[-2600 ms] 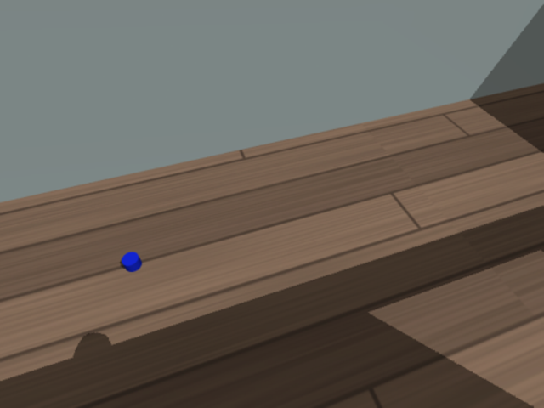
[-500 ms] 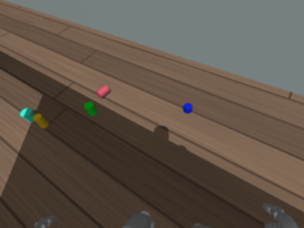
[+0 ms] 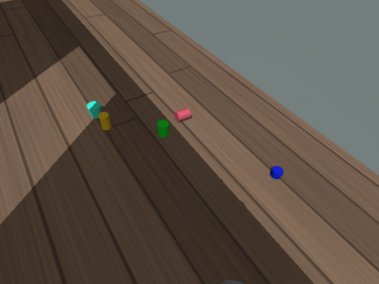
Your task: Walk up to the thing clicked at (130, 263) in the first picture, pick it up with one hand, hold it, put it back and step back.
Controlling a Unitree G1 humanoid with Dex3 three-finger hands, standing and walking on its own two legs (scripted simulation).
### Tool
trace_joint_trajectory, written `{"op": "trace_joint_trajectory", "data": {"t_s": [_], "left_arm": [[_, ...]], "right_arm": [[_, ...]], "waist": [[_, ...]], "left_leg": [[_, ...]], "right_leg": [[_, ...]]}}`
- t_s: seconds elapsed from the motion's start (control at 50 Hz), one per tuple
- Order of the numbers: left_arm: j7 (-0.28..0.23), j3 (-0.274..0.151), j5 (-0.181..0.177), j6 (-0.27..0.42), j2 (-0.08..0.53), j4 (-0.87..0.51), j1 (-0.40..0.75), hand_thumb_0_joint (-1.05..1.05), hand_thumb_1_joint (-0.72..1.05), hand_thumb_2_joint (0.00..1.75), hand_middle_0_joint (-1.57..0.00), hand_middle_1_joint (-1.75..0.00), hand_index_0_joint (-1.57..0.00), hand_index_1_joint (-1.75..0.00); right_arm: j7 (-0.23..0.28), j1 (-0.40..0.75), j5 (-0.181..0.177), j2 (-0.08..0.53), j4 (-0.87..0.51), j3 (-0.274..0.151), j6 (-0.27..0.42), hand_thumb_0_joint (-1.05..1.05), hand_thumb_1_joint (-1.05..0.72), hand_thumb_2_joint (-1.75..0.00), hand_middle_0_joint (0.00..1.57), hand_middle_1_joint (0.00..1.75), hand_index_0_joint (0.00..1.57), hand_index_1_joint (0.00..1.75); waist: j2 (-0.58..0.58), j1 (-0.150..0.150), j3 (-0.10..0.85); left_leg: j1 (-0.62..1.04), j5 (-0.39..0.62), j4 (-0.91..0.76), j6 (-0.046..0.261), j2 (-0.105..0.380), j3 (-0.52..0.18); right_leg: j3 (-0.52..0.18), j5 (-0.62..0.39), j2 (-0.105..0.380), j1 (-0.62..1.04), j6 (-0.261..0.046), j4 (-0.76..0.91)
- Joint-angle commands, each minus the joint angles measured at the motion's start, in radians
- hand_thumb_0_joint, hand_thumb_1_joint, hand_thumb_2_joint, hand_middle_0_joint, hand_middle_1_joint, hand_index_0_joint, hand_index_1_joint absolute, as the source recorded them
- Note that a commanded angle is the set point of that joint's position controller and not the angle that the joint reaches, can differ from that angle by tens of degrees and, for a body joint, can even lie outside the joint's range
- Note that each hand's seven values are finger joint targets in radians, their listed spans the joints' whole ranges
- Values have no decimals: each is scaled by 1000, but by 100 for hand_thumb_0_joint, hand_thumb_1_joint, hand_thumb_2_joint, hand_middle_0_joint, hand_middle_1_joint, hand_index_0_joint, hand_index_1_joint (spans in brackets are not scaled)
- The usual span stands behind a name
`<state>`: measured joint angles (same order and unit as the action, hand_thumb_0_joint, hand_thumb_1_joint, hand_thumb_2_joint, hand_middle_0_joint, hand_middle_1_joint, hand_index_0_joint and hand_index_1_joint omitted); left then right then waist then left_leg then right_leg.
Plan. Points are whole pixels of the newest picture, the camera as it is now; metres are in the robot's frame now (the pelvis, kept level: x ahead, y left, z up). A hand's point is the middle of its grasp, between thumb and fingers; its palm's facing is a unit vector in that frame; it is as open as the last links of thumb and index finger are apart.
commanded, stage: walk up
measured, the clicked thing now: (276, 172) +0.89 -0.60 -0.73
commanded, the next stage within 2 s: stand in 1.24 s
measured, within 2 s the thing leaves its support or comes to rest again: neither
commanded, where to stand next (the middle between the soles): +0.09 -0.03 m, yaw +16 degrees
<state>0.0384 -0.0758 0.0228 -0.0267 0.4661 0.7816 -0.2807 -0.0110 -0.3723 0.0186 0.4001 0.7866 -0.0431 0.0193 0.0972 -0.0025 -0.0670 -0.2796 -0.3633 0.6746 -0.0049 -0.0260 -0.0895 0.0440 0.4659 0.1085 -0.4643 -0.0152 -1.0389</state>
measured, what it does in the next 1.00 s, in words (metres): steps on the spot, turning left: right foot, then left foot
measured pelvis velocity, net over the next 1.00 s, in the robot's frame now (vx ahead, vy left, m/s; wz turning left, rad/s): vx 0.01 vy -0.02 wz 0.30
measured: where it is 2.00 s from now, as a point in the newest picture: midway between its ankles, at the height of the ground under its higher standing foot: outside the picture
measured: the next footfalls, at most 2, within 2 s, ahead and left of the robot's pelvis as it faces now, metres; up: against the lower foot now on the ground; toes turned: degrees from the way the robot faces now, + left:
right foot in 0.16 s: +0.10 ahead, -0.15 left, +0.00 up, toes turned +13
left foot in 0.52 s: +0.05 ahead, +0.12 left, +0.00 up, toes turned +13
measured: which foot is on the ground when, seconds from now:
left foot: down 0.00-0.20, up 0.22-0.50, down 0.52-1.00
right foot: up 0.00-0.14, down 0.16-1.00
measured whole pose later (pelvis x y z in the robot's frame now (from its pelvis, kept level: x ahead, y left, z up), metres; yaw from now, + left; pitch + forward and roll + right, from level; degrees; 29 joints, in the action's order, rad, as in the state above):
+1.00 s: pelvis +0.01 -0.02 +0.01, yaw +17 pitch -3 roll -1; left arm 0.02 -0.01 0.01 0.01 0.37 0.99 -0.20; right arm -0.01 -0.14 0.01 0.37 0.97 -0.01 0.02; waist -0.01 0.02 -0.07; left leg -0.30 -0.28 0.63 0.00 -0.02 -0.08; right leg 0.06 0.31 0.06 -0.24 0.03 -0.60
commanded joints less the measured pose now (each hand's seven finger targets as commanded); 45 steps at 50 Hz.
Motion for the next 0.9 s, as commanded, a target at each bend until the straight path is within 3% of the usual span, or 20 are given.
{"op": "trace_joint_trajectory", "data": {"t_s": [0.0, 0.08, 0.14, 0.16, 0.18, 0.2, 0.22, 0.28, 0.38, 0.48, 0.5, 0.54, 0.56, 0.62, 0.66, 0.74, 0.78, 0.8, 0.82, 0.88], "left_arm": [[-18, -52, -9, 46, 153, -84, -13, 0, 90, 90, -20, -30, -20, -30], [-28, -47, -15, 52, 131, -102, 20, 0, 90, 90, -20, -30, -20, -30], [-38, -58, -7, 66, 152, -56, -60, 0, 90, 90, -20, -30, -20, -30], [-41, -76, 3, 69, 226, -56, -97, 0, 90, 90, -20, -30, -20, -30], [-40, -81, 3, 67, 260, -72, -74, 0, 90, 90, -20, -30, -20, -30], [-37, -83, 6, 66, 294, -94, 24, 0, 90, 90, -20, -30, -20, -30], [-36, -83, 1, 63, 270, -96, 68, 0, 90, 90, -20, -30, -20, -30], [-42, -54, 5, 64, 194, -69, 83, 0, 90, 90, -20, -30, -20, -30], [-28, -66, 19, 61, 211, -58, 41, 0, 90, 90, -20, -30, -20, -30], [-20, -37, -7, 34, 175, -60, 85, 0, 90, 90, -20, -30, -20, -30], [-22, -23, -11, 27, 140, -50, 63, 0, 90, 90, -20, -30, -20, -30], [-31, -17, -29, 12, 104, -47, 70, 0, 90, 90, -20, -30, -20, -30], [-39, -36, -23, 13, 171, -22, 102, 0, 90, 90, -20, -30, -20, -30], [-32, -35, -30, 26, 146, 29, 23, 0, 90, 90, -20, -30, -20, -30], [-35, -28, -28, 31, 139, 60, -5, 0, 90, 90, -20, -30, -20, -30], [-42, -16, -15, 55, 120, 91, 7, 0, 90, 90, -20, -30, -20, -30], [-52, -22, -4, 75, 192, 93, 18, 0, 90, 90, -20, -30, -20, -30], [-49, -22, -5, 72, 225, 87, 84, 0, 90, 90, -20, -30, -20, -30], [-43, -14, -8, 68, 212, 81, 143, 0, 90, 90, -20, -30, -20, -30], [-36, 13, -19, 62, 141, 104, 143, 0, 90, 90, -20, -30, -20, -30]], "right_arm": [[38, 19, -7, 280, -87, -80, 47, 0, -90, -90, 20, 30, 20, 30], [51, 23, -6, 279, -111, -78, 41, 0, -90, -90, 20, 30, 20, 30], [56, 71, -32, 222, -135, -60, 22, 0, -90, -90, 20, 30, 20, 30], [60, 71, -42, 182, -156, -50, 19, 0, -90, -90, 20, 30, 20, 30], [68, 50, -33, 159, -157, -41, 11, 0, -90, -90, 20, 30, 20, 30], [81, 9, -22, 205, -131, -60, 3, 0, -90, -90, 20, 30, 20, 30], [80, 8, -14, 255, -106, -75, 6, 0, -90, -90, 20, 30, 20, 30], [46, 20, -14, 240, -57, -82, 3, 0, -90, -90, 20, 30, 20, 30], [10, 66, -6, 195, -41, -64, 5, 0, -90, -90, 20, 30, 20, 30], [24, 22, -3, 194, 14, -69, 26, 0, -90, -90, 20, 30, 20, 30], [31, 9, 2, 212, 24, -74, 34, 0, -90, -90, 20, 30, 20, 30], [41, 94, 18, 362, -21, -91, 41, 0, -90, -90, 20, 30, 20, 30], [40, 128, 9, 363, -6, -91, 37, 0, -90, -90, 20, 30, 20, 30], [46, 199, 6, 248, -5, -47, 43, 0, -90, -90, 20, 30, 20, 30], [40, 194, -5, 256, 14, -48, 49, 0, -90, -90, 20, 30, 20, 30], [32, 202, -15, 226, 29, -36, 25, 0, -90, -90, 20, 30, 20, 30], [32, 197, -30, 171, 34, -18, 23, 0, -90, -90, 20, 30, 20, 30], [33, 182, -26, 179, 57, -23, 18, 0, -90, -90, 20, 30, 20, 30], [34, 155, -21, 180, 92, -28, 17, 0, -90, -90, 20, 30, 20, 30], [22, 253, -13, 218, 97, -32, 24, 0, -90, -90, 20, 30, 20, 30]], "waist": [[-316, 12, 28], [-322, 3, 56], [-197, 66, 139], [-14, 84, 188], [92, 74, 158], [125, 35, 153], [83, 18, 87], [37, 18, -1], [144, 62, 44], [65, 4, 100], [-23, -2, 111], [-305, 3, 41], [-263, -7, -23], [-228, 45, -3], [-267, 41, 55], [-234, 43, 112], [-100, 37, 157], [-53, 8, 127], [-38, -25, 97], [-106, 6, 48]], "left_leg": [[29, 566, -153, 223, 184, -236], [-23, 761, -60, 220, 178, -239], [-119, 568, 144, 121, 67, -165], [-237, 373, 333, 73, -26, -85], [-360, -178, 463, 52, -96, -7], [-341, -321, 575, 42, -28, -19], [-339, -274, 601, 31, 5, -33], [-265, -114, 504, 29, 8, 15], [-215, -131, 185, 8, 17, 101], [65, 77, -94, 24, -25, 137], [121, 45, -151, 42, 2, 53], [-23, -169, -384, 218, 347, -533], [-170, -208, -401, 281, 364, -558], [-61, 170, -243, 213, 227, -275], [-45, 274, -208, 198, 220, -238], [-45, 322, -103, 133, 155, -143], [-85, 333, 19, 60, 69, -52], [-53, 156, 9, 42, 23, -11], [39, 64, -38, 40, 26, -11], [5, 67, -189, 91, 114, -154]], "right_leg": [[-19, -10, -9, -35, -1, 91], [14, -63, -60, 71, -23, 214], [-20, -357, -61, 312, -72, 459], [-231, -454, 105, 416, -127, 514], [-479, -439, 327, 424, -219, 632], [-646, -296, 427, 342, -313, 700], [-613, -214, 413, 273, -314, 720], [-235, -94, 196, 130, -193, 657], [-148, -48, 174, 227, -204, 630], [-83, -181, 180, 97, -143, 436], [-56, -123, 159, 42, -102, 323], [-19, 148, -26, -105, 0, 113], [-79, 155, 2, -5, -2, 47], [-85, 53, 11, 3, -9, 127], [-41, 13, -9, 80, -8, 208], [-22, -168, -55, 265, -18, 528], [-207, -380, 89, 336, -76, 581], [-271, -315, 155, 245, -132, 580], [-254, -272, 167, 142, -138, 572], [-74, -131, 12, 132, -33, 541]]}}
